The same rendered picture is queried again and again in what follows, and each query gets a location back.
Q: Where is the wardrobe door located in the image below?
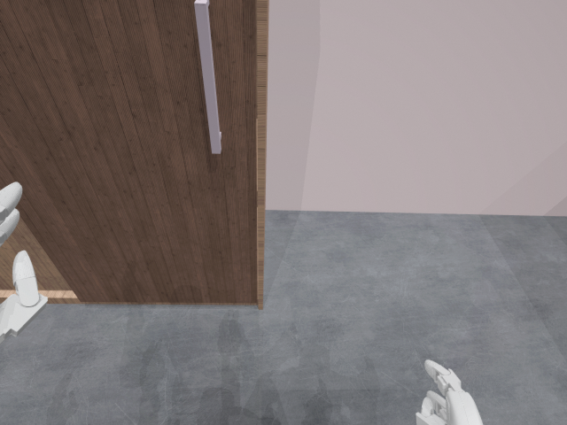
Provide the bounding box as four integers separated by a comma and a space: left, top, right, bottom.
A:
0, 0, 258, 303
0, 189, 72, 290

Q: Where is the handle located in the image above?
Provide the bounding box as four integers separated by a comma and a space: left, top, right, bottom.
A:
194, 0, 221, 154

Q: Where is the robot left hand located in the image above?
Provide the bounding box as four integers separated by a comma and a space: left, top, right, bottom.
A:
0, 182, 48, 344

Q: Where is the robot right hand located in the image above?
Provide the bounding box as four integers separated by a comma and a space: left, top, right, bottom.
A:
416, 359, 483, 425

